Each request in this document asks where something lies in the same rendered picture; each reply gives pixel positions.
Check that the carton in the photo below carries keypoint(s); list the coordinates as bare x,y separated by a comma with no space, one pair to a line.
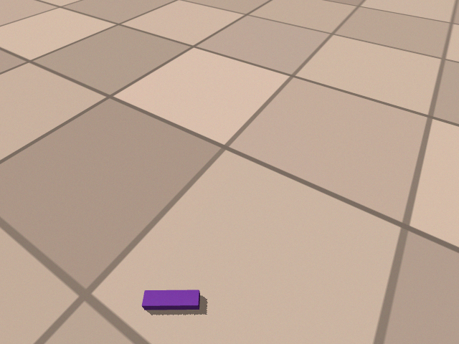
171,300

